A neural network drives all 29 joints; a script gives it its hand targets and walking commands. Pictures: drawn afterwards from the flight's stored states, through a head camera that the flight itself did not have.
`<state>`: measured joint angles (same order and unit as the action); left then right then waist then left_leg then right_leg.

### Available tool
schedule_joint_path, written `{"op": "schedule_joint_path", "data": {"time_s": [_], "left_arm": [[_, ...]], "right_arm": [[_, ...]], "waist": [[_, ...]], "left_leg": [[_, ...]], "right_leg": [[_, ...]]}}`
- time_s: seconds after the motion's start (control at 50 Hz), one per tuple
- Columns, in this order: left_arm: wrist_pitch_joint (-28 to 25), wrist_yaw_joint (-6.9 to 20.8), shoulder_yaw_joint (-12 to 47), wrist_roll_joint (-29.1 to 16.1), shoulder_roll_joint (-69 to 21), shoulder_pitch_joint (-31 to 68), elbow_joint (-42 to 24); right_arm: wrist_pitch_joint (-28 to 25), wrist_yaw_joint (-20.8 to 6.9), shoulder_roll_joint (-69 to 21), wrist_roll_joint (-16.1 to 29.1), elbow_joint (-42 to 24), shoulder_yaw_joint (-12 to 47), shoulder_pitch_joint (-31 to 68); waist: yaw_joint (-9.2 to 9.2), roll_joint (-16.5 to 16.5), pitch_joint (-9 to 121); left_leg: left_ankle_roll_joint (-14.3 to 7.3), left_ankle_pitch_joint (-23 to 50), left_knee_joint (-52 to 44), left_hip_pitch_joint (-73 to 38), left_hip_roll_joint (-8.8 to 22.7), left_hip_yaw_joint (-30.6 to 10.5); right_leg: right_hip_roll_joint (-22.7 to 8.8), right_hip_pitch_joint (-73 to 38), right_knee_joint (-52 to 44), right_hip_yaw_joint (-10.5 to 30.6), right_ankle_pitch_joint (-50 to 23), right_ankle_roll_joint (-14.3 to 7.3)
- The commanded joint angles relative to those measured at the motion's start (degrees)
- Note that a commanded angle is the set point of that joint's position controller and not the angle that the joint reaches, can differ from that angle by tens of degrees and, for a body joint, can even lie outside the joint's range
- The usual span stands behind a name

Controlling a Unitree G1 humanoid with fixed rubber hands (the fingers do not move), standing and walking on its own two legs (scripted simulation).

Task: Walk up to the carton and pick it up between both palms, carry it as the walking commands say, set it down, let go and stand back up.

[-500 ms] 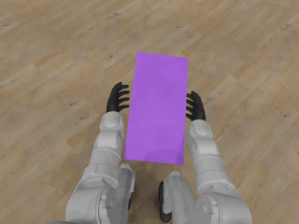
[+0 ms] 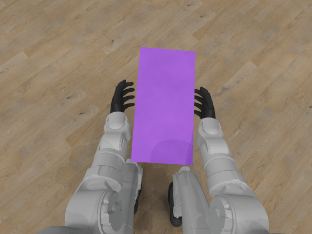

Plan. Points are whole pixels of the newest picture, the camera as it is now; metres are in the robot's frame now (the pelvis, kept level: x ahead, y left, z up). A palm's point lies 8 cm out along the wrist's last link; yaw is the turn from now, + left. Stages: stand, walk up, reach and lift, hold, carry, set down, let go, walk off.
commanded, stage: set down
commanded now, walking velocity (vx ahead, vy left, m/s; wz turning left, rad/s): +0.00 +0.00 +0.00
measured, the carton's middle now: (160, 113) +0.42 +0.01 -0.17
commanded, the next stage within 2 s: none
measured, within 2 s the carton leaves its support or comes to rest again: neither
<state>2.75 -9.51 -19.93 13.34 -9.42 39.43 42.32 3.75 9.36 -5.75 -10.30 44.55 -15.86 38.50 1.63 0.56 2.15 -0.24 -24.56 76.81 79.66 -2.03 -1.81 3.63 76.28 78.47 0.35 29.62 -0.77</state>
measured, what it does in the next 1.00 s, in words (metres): lowers itself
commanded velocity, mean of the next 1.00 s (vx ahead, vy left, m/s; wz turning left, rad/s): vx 0.00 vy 0.00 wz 0.00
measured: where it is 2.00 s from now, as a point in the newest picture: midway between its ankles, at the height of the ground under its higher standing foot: (153, 206)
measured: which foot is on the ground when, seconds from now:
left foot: down 0.00-1.00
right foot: down 0.00-1.00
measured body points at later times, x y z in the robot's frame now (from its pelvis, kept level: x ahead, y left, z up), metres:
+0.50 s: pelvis -0.02 +0.00 -0.08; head +0.22 +0.01 +0.29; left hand +0.44 +0.13 -0.16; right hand +0.44 -0.11 -0.17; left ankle +0.09 +0.11 -0.59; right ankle +0.06 -0.11 -0.59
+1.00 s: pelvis -0.04 +0.00 -0.14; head +0.26 +0.00 +0.20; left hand +0.46 +0.13 -0.24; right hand +0.47 -0.10 -0.25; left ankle +0.09 +0.11 -0.59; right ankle +0.06 -0.11 -0.59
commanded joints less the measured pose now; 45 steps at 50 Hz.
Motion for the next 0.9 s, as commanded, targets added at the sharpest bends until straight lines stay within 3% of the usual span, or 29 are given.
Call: {"op": "schedule_joint_path", "data": {"time_s": [0.0,0.28,0.56,0.88], "left_arm": [[-0.05,4.99,23.1,-1.3,-45.26,24.0,3.34],[3.81,5.93,20.96,-1.83,-47.96,36.92,3.98],[6.85,8.16,20.78,-2.63,-51.91,44.7,3.41],[9.02,9.99,17.08,-2.19,-50.34,52.16,3.55]], "right_arm": [[-3.11,-5.69,-43.65,1.57,-4.35,22.78,30.67],[0.66,-6.79,-45.69,2.16,-2.1,20.81,44.56],[3.42,-8.99,-48.75,2.32,-0.64,20.24,52.11],[5.47,-10.22,-47.53,1.6,0.67,18.6,58.82]], "waist": [[0.13,0.07,42.86],[1.06,-0.04,46.25],[1.16,-0.16,51.39],[1.84,0.99,53.23]], "left_leg": [[0.3,14.3,-3.91,-27.63,-8.75,-2.97],[0.84,6.59,3.73,-18.9,-9.06,-0.88],[1.67,10.03,11.6,-12.75,-9.81,0.79],[1.88,8.78,18.55,-3.73,-9.89,2.44]], "right_leg": [[7.99,-11.89,-7.27,4.31,-15.18,0.54],[9.13,-2.56,0.69,2.19,-5.88,0.8],[10.1,3.1,8.55,0.81,-8.91,1.25],[9.8,9.31,15.3,-0.03,-8.19,1.64]]}}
